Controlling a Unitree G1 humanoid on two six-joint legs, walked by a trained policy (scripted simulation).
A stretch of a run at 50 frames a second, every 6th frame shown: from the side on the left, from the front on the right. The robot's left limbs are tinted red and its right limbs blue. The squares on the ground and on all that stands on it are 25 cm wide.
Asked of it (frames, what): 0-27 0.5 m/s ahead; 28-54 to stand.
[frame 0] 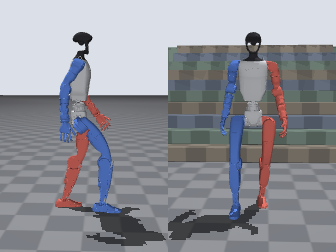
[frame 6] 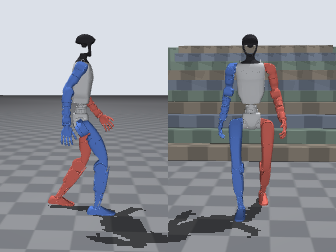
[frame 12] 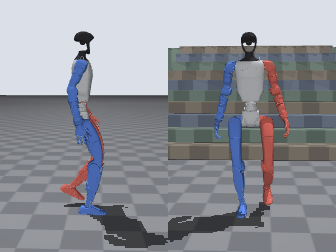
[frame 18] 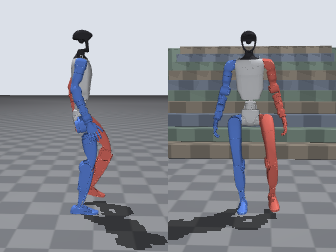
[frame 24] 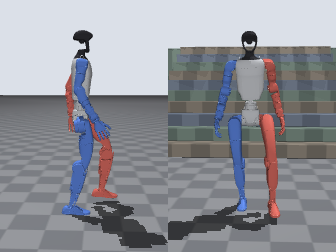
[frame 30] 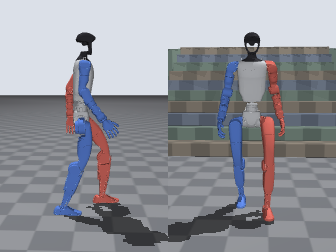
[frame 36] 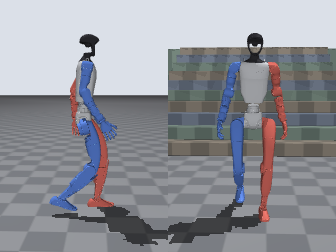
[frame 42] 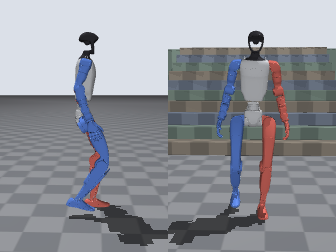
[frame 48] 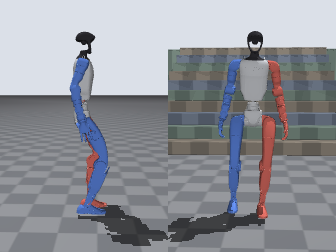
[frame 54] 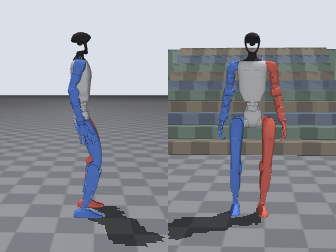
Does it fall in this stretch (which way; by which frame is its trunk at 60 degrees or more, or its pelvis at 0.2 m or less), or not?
no
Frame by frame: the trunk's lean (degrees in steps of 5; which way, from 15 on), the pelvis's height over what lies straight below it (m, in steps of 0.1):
0: 5, 0.8
6: 5, 0.8
12: 5, 0.8
18: 0, 0.8
24: 5, 0.8
30: 5, 0.8
36: 5, 0.8
42: 5, 0.8
48: 5, 0.8
54: 0, 0.8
